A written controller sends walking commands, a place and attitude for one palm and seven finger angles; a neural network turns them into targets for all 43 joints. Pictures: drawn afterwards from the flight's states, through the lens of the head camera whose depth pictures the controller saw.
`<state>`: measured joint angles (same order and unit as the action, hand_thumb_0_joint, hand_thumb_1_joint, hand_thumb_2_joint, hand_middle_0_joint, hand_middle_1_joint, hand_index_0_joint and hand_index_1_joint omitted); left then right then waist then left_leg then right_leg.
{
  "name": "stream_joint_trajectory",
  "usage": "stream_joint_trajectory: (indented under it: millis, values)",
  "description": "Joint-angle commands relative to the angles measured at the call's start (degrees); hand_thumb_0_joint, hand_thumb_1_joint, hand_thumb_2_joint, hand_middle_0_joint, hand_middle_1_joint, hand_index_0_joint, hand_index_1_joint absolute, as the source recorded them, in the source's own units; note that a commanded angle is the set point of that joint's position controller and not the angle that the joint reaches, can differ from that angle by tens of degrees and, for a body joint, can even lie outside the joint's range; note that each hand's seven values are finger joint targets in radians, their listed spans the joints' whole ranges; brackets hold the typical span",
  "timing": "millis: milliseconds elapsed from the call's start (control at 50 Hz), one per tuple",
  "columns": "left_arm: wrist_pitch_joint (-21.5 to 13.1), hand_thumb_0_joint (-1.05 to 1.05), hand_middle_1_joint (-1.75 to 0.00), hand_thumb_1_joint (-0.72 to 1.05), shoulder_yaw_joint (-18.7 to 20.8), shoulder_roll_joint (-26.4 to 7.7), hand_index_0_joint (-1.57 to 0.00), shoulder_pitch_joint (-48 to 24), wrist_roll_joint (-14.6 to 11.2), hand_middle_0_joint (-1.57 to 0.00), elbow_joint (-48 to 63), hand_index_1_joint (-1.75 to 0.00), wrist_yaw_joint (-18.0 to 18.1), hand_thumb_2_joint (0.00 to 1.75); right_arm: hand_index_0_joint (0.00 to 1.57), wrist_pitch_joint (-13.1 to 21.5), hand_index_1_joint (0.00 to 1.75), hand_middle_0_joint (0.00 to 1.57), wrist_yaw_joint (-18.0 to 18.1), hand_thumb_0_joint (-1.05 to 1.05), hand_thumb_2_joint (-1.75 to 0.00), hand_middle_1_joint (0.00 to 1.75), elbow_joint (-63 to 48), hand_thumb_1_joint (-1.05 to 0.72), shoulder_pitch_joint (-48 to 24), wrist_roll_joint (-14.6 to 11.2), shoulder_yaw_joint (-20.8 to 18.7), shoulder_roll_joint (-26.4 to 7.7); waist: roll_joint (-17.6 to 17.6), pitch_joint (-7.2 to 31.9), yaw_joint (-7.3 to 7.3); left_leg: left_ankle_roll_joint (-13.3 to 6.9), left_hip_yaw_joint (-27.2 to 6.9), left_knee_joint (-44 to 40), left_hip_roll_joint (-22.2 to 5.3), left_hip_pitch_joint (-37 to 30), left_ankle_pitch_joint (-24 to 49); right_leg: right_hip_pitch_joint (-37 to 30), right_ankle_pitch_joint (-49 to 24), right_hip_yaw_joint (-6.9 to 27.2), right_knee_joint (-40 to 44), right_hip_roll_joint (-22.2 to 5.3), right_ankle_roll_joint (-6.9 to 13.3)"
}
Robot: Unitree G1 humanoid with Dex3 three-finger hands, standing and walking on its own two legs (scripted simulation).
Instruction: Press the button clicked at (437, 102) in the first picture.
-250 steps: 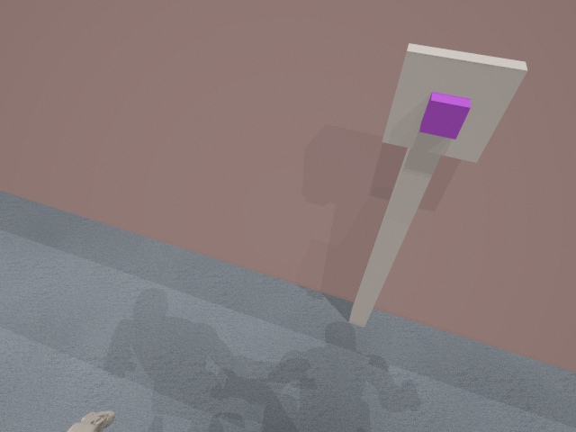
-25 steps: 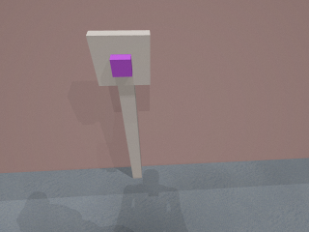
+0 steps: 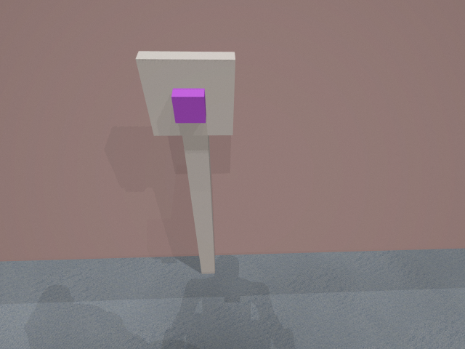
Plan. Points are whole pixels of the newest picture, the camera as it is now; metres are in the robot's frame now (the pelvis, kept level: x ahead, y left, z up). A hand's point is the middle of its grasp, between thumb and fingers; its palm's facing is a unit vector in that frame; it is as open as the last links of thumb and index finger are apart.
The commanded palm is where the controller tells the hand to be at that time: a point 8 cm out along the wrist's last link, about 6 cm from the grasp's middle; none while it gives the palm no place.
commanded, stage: shuffle to correct the standing spot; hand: left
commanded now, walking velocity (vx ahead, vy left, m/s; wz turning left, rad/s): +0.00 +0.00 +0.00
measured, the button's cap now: (189, 105) +0.52 +0.12 +0.15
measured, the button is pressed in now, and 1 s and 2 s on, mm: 0 0 0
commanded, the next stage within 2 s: come to a stop and stand still in 0.74 s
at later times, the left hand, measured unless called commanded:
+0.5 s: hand out of the picture -0.02 +0.13 -0.19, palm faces +0.12 -0.98 -0.18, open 7.4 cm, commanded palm none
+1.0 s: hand out of the picture +0.09 +0.06 -0.17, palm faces +0.13 -0.96 -0.23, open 7.3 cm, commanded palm none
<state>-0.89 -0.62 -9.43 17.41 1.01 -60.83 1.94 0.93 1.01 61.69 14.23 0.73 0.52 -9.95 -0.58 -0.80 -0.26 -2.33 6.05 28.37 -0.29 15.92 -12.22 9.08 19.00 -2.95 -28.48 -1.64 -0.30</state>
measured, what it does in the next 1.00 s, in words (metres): steps to the right: right foot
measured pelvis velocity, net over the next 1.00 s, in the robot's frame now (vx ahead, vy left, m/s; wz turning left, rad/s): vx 0.07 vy -0.13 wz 0.10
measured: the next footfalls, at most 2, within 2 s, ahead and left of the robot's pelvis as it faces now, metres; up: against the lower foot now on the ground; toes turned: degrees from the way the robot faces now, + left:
right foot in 0.88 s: +0.12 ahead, -0.27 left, +0.00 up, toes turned +3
left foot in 1.18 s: +0.11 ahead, -0.03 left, +0.00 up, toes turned +6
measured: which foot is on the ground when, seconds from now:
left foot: down 0.00-0.88, up 0.90-1.00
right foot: down 0.00-0.56, up 0.58-0.86, down 0.88-1.00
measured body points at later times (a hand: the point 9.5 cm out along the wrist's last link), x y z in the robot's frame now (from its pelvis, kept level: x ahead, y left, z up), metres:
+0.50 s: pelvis +0.03 -0.04 -0.01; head +0.06 -0.02 +0.44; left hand -0.03 +0.18 -0.17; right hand +0.05 -0.27 -0.16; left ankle +0.03 +0.07 -0.72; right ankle -0.04 -0.12 -0.74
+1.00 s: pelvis +0.07 -0.13 -0.01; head +0.10 -0.15 +0.44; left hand +0.08 +0.11 -0.15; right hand +0.13 -0.38 -0.17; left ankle +0.04 +0.00 -0.70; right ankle +0.10 -0.24 -0.74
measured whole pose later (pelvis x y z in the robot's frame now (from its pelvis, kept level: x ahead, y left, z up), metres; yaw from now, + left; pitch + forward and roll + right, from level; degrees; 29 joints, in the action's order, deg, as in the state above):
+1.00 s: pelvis +0.07 -0.13 -0.01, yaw +6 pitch +1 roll +0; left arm -0.1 2.3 -9.3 15.0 2.1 -56.4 0.8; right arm -2.4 1.1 59.6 13.8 1.4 -3.1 -12.2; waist 2.2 -1.4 -0.5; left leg 0.3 1.9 53.7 -4.2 25.2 -26.6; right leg 18.3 16.6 -5.5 -33.7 -1.8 1.0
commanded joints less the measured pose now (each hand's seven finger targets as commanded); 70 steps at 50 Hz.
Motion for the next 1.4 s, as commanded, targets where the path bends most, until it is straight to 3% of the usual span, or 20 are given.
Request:
stream_joint_trajectory:
  millis: [0,220,340,420,480,500,560,660,800,820,860,940,1080,1140,1200,1280,1300,1320,1340,1380]
  values:
    - [-0.8,0.00,-0.30,0.90,1.1,-5.9,-0.20,4.3,0.1,-0.20,1.1,-0.30,0.4,0.90,0.20,1.1,0.30,0.20,0.3,0.00,-0.90,0.30,-1.8,-0.90,2.0,0.0,-1.1,-5.6,-0.1,-0.3,0.08,-0.5,-7.1,-4.8,-6.2,-4.6,9.6,3.5,-10.7,4.7,5.8,-4.3,2.2]
    - [1.0,0.00,-0.30,0.90,1.7,-4.1,-0.20,6.6,1.0,-0.20,1.2,-0.30,-0.7,0.90,0.20,-0.2,0.30,0.20,1.0,0.00,-0.90,0.30,-1.8,-0.90,3.4,0.6,-3.2,-8.2,4.5,-2.4,0.40,-4.5,-17.2,-10.4,-11.9,-0.7,-7.9,8.1,2.1,-0.8,-0.2,-1.0,2.0]
    - [0.9,0.00,-0.30,0.90,3.0,-5.7,-0.20,10.4,0.9,-0.20,1.6,-0.30,-0.7,0.90,0.20,-0.1,0.30,0.20,1.0,0.00,-0.90,0.30,-3.7,-0.90,2.0,0.7,-2.9,-4.7,-5.2,-1.0,-1.22,-1.3,-5.2,4.1,-4.6,10.5,-2.3,-2.4,-0.8,4.9,8.2,-6.3,4.8]
    - [0.6,0.00,-0.30,0.90,2.9,-5.1,-0.20,12.5,1.4,-0.20,1.0,-0.30,0.0,0.90,0.20,0.0,0.30,0.20,1.1,0.00,-0.90,0.30,-5.2,-0.90,-2.3,0.7,-2.2,-1.3,-7.1,-4.2,-1.98,0.0,-0.5,21.5,-2.3,17.8,-16.1,-5.7,-33.7,8.3,7.8,-13.7,12.8]
    - [0.8,0.00,-0.30,0.90,2.5,-5.0,-0.20,10.8,1.0,-0.20,0.7,-0.30,0.3,0.90,0.20,0.1,0.30,0.20,1.0,0.00,-0.90,0.30,-3.1,-0.90,1.9,0.6,-1.8,-0.3,-5.3,-0.5,0.79,0.0,2.0,7.0,-1.8,6.9,-7.1,-5.7,-43.1,1.0,-0.8,-8.3,9.6]
    - [1.0,0.00,-0.30,0.90,2.3,-5.0,-0.20,9.5,0.6,-0.20,1.1,-0.30,0.2,0.90,0.20,0.3,0.30,0.20,1.4,0.00,-0.90,0.30,-1.2,-0.90,7.0,0.7,-2.2,-1.5,-4.3,1.9,3.16,-0.8,0.7,1.4,-3.0,-2.9,4.9,-0.8,-40.7,-0.8,-7.0,-6.4,7.1]
    - [1.4,0.00,-0.30,0.90,2.8,-4.4,-0.20,5.8,0.9,-0.20,3.9,-0.30,-0.1,0.90,0.20,0.0,0.30,0.20,2.6,0.00,-0.90,0.30,1.6,-0.90,15.9,1.0,-4.4,-11.3,12.8,3.9,5.83,-14.0,-29.2,-8.6,-28.1,-15.1,27.6,22.8,15.8,2.1,-36.3,0.4,1.9]
    - [3.1,0.00,-0.30,0.90,3.8,-1.1,-0.20,6.0,0.9,-0.20,3.5,-0.30,-2.1,0.90,0.20,1.0,0.30,0.20,2.3,0.00,-0.90,0.30,-3.1,-0.90,2.0,1.2,-4.2,-8.5,9.5,-2.4,-0.40,-7.2,-11.3,-12.5,-19.3,3.0,10.6,16.4,3.4,2.0,-30.1,-2.8,0.0]
    - [2.3,0.00,-0.30,0.90,4.4,-1.8,-0.20,5.8,0.8,-0.20,5.0,-0.30,-2.8,0.90,0.20,-1.1,0.30,0.20,1.3,0.00,-0.90,0.30,-5.1,-0.90,0.6,1.7,-6.7,-11.6,9.3,0.6,-0.73,-2.5,-8.0,-4.2,-15.3,7.0,-5.0,4.2,-3.5,-5.4,-4.3,1.7,-0.9]
    - [1.9,0.00,-0.30,0.90,5.0,-4.1,-0.20,8.1,0.9,-0.20,4.5,-0.30,-2.7,0.90,0.20,-1.3,0.30,0.20,1.1,0.00,-0.90,0.30,-5.4,-0.90,0.3,1.5,-6.6,-10.4,4.2,0.8,-2.00,-0.7,-5.7,1.5,-12.6,10.1,-8.0,0.1,-4.7,-3.9,0.8,0.7,-0.7]
    - [1.2,0.00,-0.30,0.90,6.0,-11.7,-0.20,9.7,1.5,-0.20,5.2,-0.30,-1.6,0.90,0.20,-1.6,0.30,0.20,0.7,0.00,-0.90,0.30,-8.8,-0.90,-0.9,0.9,-4.5,-2.2,-19.7,0.8,-3.85,2.5,-0.1,27.0,-1.1,19.4,-25.0,0.9,-4.6,19.5,14.9,-17.8,6.5]
    - [-0.6,0.00,-0.30,0.90,4.0,-7.4,-0.20,-0.9,1.0,-0.20,6.6,-0.30,-0.4,0.90,0.20,-1.3,0.30,0.20,-0.5,0.00,-0.90,0.30,-6.1,-0.90,0.7,0.6,-3.4,-2.5,-10.4,-0.6,0.37,2.4,-4.5,28.5,-4.0,11.6,-12.9,8.2,-11.0,12.7,12.6,-14.5,8.9]
    - [-0.1,0.00,-0.30,0.90,4.8,-10.8,-0.20,2.4,0.4,-0.20,5.2,-0.30,0.7,0.90,0.20,-1.6,0.30,0.20,-0.2,0.00,-0.90,0.30,-6.0,-0.90,-0.4,-0.3,-2.5,-2.2,-5.8,2.8,-1.74,3.8,-2.1,7.5,-0.5,4.9,-9.6,-2.3,-36.2,11.8,5.8,-16.6,11.3]
    - [0.6,0.00,-0.30,0.90,5.0,-10.4,-0.20,0.2,0.0,-0.20,5.6,-0.30,0.7,0.90,0.20,-1.5,0.30,0.20,0.1,0.00,-0.90,0.30,-5.3,-0.90,2.5,-0.2,-2.7,-3.3,-4.8,2.9,0.03,2.6,-2.6,-4.2,-1.6,-4.6,0.5,2.9,-29.3,9.8,2.3,-14.1,8.3]
    - [1.7,0.00,-0.30,0.90,3.7,-5.6,-0.20,-0.3,0.1,-0.20,6.4,-0.30,0.5,0.90,0.20,-1.3,0.30,0.20,0.3,0.00,-0.90,0.30,-6.6,-0.90,0.3,0.3,-3.4,-7.5,12.0,1.9,-0.86,-5.5,-14.5,-9.4,-13.7,-6.0,19.0,9.1,0.2,-1.3,-5.5,-2.7,1.1]
    - [2.2,0.00,-0.30,0.90,3.0,-3.9,-0.20,0.1,0.7,-0.20,4.5,-0.30,-0.1,0.90,0.20,-0.9,0.30,0.20,0.8,0.00,-0.90,0.30,-7.6,-0.90,-3.5,0.4,-3.1,-6.1,7.2,1.4,-1.61,-8.6,-13.9,-12.6,-14.0,-2.4,13.0,9.3,7.7,0.9,-15.5,-2.5,0.9]
    - [0.6,0.00,-0.30,0.90,1.7,-5.0,-0.20,9.1,-0.2,-0.20,0.2,-0.30,2.0,0.90,0.20,-0.4,0.30,0.20,0.3,0.00,-0.90,0.30,-10.4,-0.90,-8.8,-0.2,-3.5,-10.4,10.8,3.7,-3.75,-5.7,-10.3,3.5,-13.2,-3.7,24.5,8.1,-0.5,6.5,-7.2,-5.8,2.2]
    - [-0.3,0.00,-0.30,0.90,2.4,-8.5,-0.20,6.1,0.4,-0.20,4.2,-0.30,1.8,0.90,0.20,-0.8,0.30,0.20,-0.8,0.00,-0.90,0.30,-12.4,-0.90,-6.6,-0.1,-2.9,-4.9,-0.5,2.6,-3.48,-2.0,-6.3,6.5,-6.2,3.5,2.5,5.0,0.0,11.8,5.3,-7.6,2.9]
    - [-1.3,0.00,-0.30,0.90,2.0,-9.7,-0.20,2.1,0.6,-0.20,5.4,-0.30,1.4,0.90,0.20,-0.8,0.30,0.20,-1.0,0.00,-0.90,0.30,-12.8,-0.90,-2.9,-0.2,-2.3,-3.5,-7.0,1.6,0.78,1.0,-3.9,7.7,-2.6,2.9,-7.9,7.6,-2.5,19.3,8.9,-13.4,6.5]
    - [-1.4,0.00,-0.30,0.90,2.1,-10.5,-0.20,-3.1,0.7,-0.20,7.3,-0.30,1.0,0.90,0.20,-0.2,0.30,0.20,-1.3,0.00,-0.90,0.30,-11.0,-0.90,3.3,0.1,-2.1,-2.8,-2.2,5.7,3.73,1.6,-3.8,0.4,-1.1,-6.2,-3.4,8.5,-11.9,12.1,1.5,-9.5,6.5]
